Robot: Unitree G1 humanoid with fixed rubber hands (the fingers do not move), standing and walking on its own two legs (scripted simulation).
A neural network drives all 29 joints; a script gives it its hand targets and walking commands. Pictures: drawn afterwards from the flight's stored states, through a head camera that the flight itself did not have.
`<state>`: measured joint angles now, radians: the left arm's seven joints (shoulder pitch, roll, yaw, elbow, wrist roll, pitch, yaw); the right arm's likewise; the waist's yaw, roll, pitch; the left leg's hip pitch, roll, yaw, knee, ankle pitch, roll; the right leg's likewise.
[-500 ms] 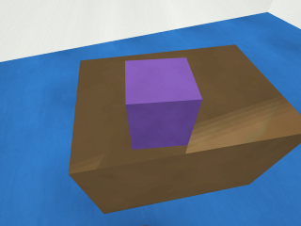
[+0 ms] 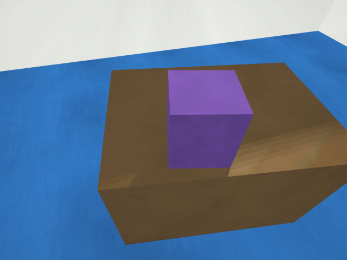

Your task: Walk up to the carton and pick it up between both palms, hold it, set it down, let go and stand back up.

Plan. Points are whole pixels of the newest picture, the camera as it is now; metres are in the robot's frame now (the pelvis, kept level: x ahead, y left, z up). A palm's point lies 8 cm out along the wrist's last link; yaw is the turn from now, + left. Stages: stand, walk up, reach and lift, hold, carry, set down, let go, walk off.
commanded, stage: walk up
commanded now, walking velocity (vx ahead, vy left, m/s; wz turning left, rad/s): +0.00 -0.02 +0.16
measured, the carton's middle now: (200, 120) +0.53 -0.08 -0.01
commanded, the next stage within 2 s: none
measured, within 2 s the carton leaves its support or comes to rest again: neither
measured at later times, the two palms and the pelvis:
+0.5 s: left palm out of the picture -0.07 +0.17 -0.15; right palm out of the picture +0.01 -0.25 -0.14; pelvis -0.01 -0.03 +0.00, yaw +2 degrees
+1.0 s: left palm out of the picture -0.05 +0.21 -0.15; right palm out of the picture +0.03 -0.26 -0.14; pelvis -0.01 -0.03 +0.00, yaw +4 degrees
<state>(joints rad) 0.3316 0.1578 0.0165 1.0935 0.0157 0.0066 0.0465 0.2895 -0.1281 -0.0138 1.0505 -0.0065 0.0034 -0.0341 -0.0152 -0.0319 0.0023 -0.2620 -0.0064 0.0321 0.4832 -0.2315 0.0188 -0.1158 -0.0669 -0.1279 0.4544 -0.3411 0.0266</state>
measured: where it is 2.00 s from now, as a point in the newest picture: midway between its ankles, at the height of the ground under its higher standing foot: outside the picture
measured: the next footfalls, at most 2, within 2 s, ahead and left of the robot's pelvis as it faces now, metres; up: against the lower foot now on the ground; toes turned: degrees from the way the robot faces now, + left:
right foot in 1.94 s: +0.03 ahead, -0.21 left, +0.00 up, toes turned +3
